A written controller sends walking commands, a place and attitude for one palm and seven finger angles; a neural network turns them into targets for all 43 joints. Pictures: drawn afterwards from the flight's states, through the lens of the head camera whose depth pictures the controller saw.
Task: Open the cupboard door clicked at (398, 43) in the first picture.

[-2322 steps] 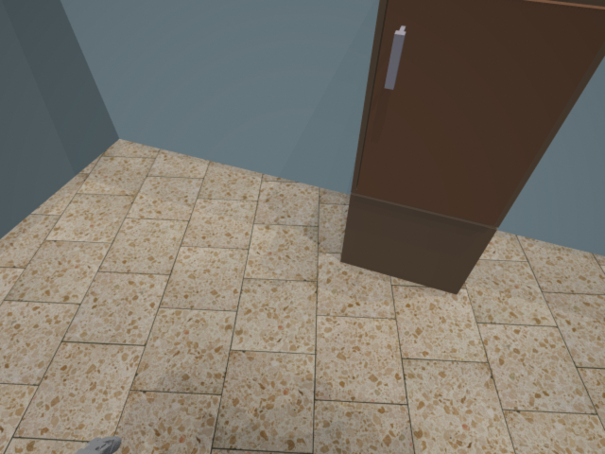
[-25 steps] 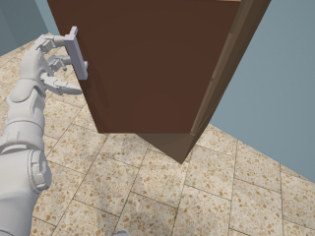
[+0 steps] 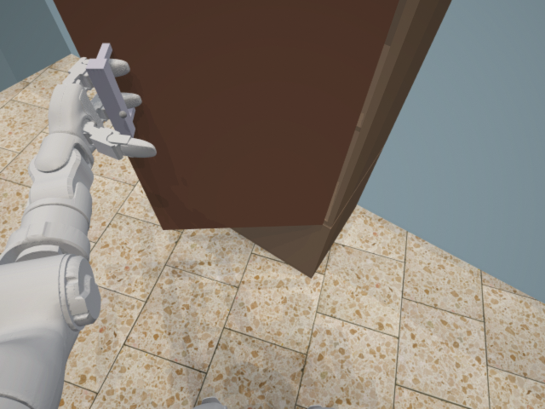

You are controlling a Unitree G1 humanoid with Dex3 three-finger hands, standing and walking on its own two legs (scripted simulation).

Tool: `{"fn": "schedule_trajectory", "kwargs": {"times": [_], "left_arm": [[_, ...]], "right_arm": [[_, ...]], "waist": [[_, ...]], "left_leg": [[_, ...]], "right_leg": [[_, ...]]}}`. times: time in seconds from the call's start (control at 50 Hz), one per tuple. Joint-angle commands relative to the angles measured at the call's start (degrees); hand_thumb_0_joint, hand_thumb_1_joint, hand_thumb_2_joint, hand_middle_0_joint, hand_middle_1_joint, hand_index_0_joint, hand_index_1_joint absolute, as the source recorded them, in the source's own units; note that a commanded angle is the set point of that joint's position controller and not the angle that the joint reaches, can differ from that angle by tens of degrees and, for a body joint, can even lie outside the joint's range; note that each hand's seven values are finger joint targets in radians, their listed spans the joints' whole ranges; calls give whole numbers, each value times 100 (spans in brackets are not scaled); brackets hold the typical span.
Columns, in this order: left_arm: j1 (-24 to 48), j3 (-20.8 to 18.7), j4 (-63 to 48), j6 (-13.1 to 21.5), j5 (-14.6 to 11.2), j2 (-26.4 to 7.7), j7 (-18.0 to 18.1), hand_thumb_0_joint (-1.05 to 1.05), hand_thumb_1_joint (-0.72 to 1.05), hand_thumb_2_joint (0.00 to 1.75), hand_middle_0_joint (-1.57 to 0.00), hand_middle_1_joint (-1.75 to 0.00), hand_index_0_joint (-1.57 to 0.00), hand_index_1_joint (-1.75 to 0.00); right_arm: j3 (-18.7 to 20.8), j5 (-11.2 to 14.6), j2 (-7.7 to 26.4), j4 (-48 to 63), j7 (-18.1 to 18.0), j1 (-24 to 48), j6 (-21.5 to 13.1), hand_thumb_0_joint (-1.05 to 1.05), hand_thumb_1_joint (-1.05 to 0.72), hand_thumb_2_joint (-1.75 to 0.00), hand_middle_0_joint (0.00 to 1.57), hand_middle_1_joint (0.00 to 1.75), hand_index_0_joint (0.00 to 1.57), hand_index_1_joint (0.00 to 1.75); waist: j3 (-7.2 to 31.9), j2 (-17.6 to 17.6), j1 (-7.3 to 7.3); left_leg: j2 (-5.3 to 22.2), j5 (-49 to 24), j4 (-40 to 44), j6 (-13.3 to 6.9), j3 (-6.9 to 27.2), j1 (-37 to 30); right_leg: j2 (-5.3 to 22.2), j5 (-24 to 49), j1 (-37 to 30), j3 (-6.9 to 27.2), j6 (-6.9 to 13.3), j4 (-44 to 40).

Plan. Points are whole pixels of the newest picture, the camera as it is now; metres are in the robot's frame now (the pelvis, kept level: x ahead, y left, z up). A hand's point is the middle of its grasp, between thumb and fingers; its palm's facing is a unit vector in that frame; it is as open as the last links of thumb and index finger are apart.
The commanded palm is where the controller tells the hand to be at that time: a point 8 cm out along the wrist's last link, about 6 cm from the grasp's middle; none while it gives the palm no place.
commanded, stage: slide the fingers in behind the handle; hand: left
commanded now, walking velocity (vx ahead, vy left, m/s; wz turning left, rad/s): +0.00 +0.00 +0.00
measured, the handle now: (116, 93) +0.55 +0.20 +0.14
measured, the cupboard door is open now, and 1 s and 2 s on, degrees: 37 37 67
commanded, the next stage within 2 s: close the thumb around the handle in 0.32 s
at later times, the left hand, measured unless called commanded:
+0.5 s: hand (127, 114) +0.50 +0.17 +0.14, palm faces -0.01 -1.00 +0.01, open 13.8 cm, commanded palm +0.48 +0.22 +0.14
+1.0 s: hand (125, 116) +0.49 +0.17 +0.15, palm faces +0.00 -1.00 +0.00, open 6.3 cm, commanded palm +0.47 +0.22 +0.14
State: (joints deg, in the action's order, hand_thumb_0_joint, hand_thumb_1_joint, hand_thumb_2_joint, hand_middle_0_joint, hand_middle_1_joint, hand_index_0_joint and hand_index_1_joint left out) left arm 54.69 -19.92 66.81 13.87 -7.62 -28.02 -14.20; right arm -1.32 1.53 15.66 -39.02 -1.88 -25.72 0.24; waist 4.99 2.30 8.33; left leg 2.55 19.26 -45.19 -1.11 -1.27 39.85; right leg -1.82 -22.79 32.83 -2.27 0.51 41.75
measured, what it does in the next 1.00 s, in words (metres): stands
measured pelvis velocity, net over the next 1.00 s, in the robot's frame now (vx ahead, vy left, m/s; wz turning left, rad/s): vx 0.01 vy -0.01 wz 0.01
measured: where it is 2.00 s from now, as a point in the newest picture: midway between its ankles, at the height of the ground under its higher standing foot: outside the picture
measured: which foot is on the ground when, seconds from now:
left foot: down 0.00-1.00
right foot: down 0.00-1.00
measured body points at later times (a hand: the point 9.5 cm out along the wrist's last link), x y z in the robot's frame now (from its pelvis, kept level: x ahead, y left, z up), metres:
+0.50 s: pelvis +0.00 -0.01 +0.00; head +0.08 +0.00 +0.44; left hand +0.50 +0.23 +0.14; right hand +0.03 -0.28 -0.12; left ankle +0.02 +0.11 -0.71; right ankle -0.03 -0.12 -0.71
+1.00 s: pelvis +0.01 -0.01 +0.00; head +0.07 +0.00 +0.45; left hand +0.49 +0.23 +0.15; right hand +0.03 -0.27 -0.12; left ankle +0.02 +0.11 -0.71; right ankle -0.03 -0.12 -0.71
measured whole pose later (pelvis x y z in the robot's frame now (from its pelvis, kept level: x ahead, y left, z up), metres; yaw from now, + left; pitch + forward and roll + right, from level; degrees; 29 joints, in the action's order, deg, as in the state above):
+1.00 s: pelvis +0.01 -0.01 +0.00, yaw +0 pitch +13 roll -2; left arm 51.7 -18.4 64.2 14.3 -8.1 -26.0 -13.2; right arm -0.8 2.0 15.9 -38.0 -2.1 -23.2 0.9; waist 5.3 2.3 7.2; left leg 2.3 19.4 -44.1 -0.7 -1.1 37.2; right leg -1.7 -23.3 30.4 -2.3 0.9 41.2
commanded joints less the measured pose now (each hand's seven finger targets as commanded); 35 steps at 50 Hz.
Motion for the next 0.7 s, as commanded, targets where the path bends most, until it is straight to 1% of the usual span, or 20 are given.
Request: {"fn": "schedule_trajectory", "kwargs": {"times": [0.0, 0.04, 0.06, 0.08, 0.1, 0.14, 0.18, 0.2, 0.24, 0.26, 0.32, 0.36, 0.4, 0.46, 0.48, 0.52, 0.58, 0.62, 0.66, 0.68], "left_arm": [[2905, 51, -1318, 395, 15, -1169, 65, 0, -50, 30, -30, -120, -30, -120], [2997, 42, -1359, 432, -14, -1150, 94, 0, -50, 30, -30, -120, -30, -120], [2949, -135, -1314, 424, 6, -1359, 104, 0, -50, 30, -30, -120, -30, -120], [2931, -10, -1351, 412, -18, -1217, 82, 0, -50, 30, -30, -120, -30, -120], [2837, -40, -1268, 394, -19, -1227, 63, 0, -50, 30, -30, -120, -30, -120], [3040, 114, -1291, 399, -46, -1063, 64, 0, -50, 30, -30, -120, -30, -120], [2932, -8, -1204, 378, -16, -1255, 79, 0, -50, 30, -30, -120, -30, -120], [2980, 121, -1224, 360, -20, -1099, 63, 0, -50, 30, -30, -120, -30, -120], [3031, 90, -1210, 376, -54, -1103, 70, 0, -50, 30, -30, -120, -30, -120], [2969, -59, -1272, 390, -17, -1309, 76, 0, -50, 30, -30, -120, -30, -120], [3041, 170, -1373, 385, -51, -1018, 44, 0, -50, 30, -30, -120, -30, -120], [2943, 120, -1416, 422, -55, -1034, 58, 0, -50, 30, -30, -120, -30, -120], [2915, 61, -1252, 355, -79, -1093, 70, 0, -50, 30, -30, -120, -30, -120], [2855, -136, -1472, 411, -53, -1333, 108, 0, -33, 37, -31, -122, -31, -122], [2686, -90, -1407, 403, -43, -1249, 108, 0, -28, 40, -32, -122, -32, -122], [2824, 106, -1538, 427, -47, -1015, 97, 0, -16, 44, -32, -124, -32, -124], [2594, -110, -1552, 450, -90, -1197, 115, 0, 0, 52, -34, -125, -34, -125], [2628, 80, -1570, 417, -83, -954, 123, 0, 12, 56, -34, -127, -34, -127], [2579, -132, -1594, 446, -64, -1238, 153, 0, 23, 61, -35, -128, -35, -128], [2572, -54, -1610, 457, -47, -1155, 136, 0, 28, 64, -36, -128, -36, -128]], "right_arm": [[393, -8, 978, 406, -62, -566, -158, 0, -90, -90, 20, 30, 20, 30], [391, -29, 990, 383, -65, -603, -170, 0, -90, -90, 20, 30, 20, 30], [414, -22, 1021, 360, -66, -605, -167, 0, -90, -90, 20, 30, 20, 30], [408, -20, 1002, 391, -57, -568, -167, 0, -90, -90, 20, 30, 20, 30], [403, -11, 999, 403, -60, -560, -167, 0, -90, -90, 20, 30, 20, 30], [388, -9, 985, 384, -76, -559, -166, 0, -90, -90, 20, 30, 20, 30], [391, -2, 1011, 389, -75, -528, -157, 0, -90, -90, 20, 30, 20, 30], [381, -1, 994, 402, -69, -505, -164, 0, -90, -90, 20, 30, 20, 30], [375, -16, 998, 393, -72, -542, -169, 0, -90, -90, 20, 30, 20, 30], [394, -5, 1019, 396, -67, -525, -159, 0, -90, -90, 20, 30, 20, 30], [394, -3, 983, 416, -59, -479, -153, 0, -90, -90, 20, 30, 20, 30], [399, -4, 989, 429, -51, -485, -144, 0, -90, -90, 20, 30, 20, 30], [388, -3, 999, 405, -59, -482, -133, 0, -90, -90, 20, 30, 20, 30], [388, -7, 994, 464, -61, -447, -118, 0, -90, -90, 20, 30, 20, 30], [383, -3, 973, 491, -55, -432, -113, 0, -90, -90, 20, 30, 20, 30], [395, 3, 953, 478, -45, -422, -107, 0, -90, -90, 20, 30, 20, 30], [401, -3, 971, 511, -43, -415, -88, 0, -90, -90, 20, 30, 20, 30], [390, 2, 941, 526, -26, -386, -86, 0, -90, -90, 20, 30, 20, 30], [400, 5, 974, 502, -42, -394, -74, 0, -90, -90, 20, 30, 20, 30], [403, -2, 958, 507, -47, -394, -66, 0, -90, -90, 20, 30, 20, 30]], "waist": [[2165, 361, 123], [2120, 308, 162], [2227, 268, 115], [2274, 344, 126], [2221, 249, 92], [2091, 296, 201], [2122, 315, 136], [2093, 317, 181], [2105, 262, 185], [2277, 317, 105], [2263, 360, 167], [2396, 331, 113], [2191, 196, 147], [2458, 348, 17], [2402, 324, -13], [2323, 337, 76], [2434, 271, -38], [2250, 226, 15], [2322, 189, -24], [2337, 187, -13]], "left_leg": [[-127, -1788, 301, -111, 334, -2380], [-119, -1861, 272, -125, 356, -2426], [-109, -1879, 273, -112, 358, -2460], [-126, -1868, 279, -114, 330, -2457], [-130, -1828, 275, -111, 328, -2382], [-140, -1873, 251, -133, 336, -2401], [-129, -1784, 271, -114, 336, -2374], [-138, -1730, 271, -122, 315, -2343], [-157, -1860, 242, -138, 344, -2350], [-144, -1943, 223, -123, 332, -2411], [-138, -1985, 227, -113, 334, -2489], [-143, -2106, 201, -104, 360, -2575], [-137, -1955, 233, -119, 332, -2417], [-165, -2103, 231, -117, 304, -2444], [-169, -2142, 231, -114, 301, -2447], [-155, -2137, 228, -108, 309, -2509], [-167, -2224, 249, -108, 294, -2494], [-167, -2130, 288, -117, 275, -2456], [-173, -2153, 268, -131, 245, -2420], [-175, -2182, 278, -123, 258, -2435]], "right_leg": [[-157, 1918, 121, 34, -1, -516], [-167, 1941, 165, 5, 8, -503], [-165, 1986, 132, 34, -1, -499], [-157, 2014, 90, 48, -5, -507], [-153, 2011, 54, 43, 0, -506], [-150, 2030, 132, 34, 2, -505], [-139, 1975, 137, 55, -1, -515], [-136, 1956, 161, 60, -14, -529], [-139, 2069, 92, 43, -1, -499], [-134, 2154, 51, 70, -3, -467], [-137, 2174, 96, 47, -7, -470], [-145, 2241, 70, 42, 2, -436], [-140, 2188, 57, 43, -13, -485], [-124, 2381, -168, 70, -2, -429], [-130, 2402, -178, 65, 6, -437], [-140, 2369, -76, 46, -2, -444], [-144, 2501, -261, 59, 7, -430], [-151, 2435, -203, 41, -3, -466], [-138, 2555, -306, 86, -9, -466], [-136, 2553, -319, 71, -2, -457]]}}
